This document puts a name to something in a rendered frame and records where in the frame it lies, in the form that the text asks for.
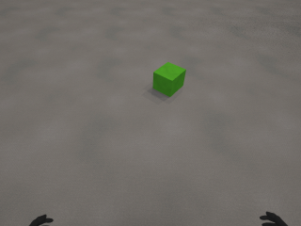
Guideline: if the right robot hand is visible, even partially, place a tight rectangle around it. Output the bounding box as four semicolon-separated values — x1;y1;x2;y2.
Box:
260;211;288;226

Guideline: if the left robot hand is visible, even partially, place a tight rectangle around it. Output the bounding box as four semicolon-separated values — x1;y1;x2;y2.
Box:
29;214;54;226

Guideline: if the carton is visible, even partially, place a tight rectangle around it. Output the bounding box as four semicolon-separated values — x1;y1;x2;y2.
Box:
152;62;186;97

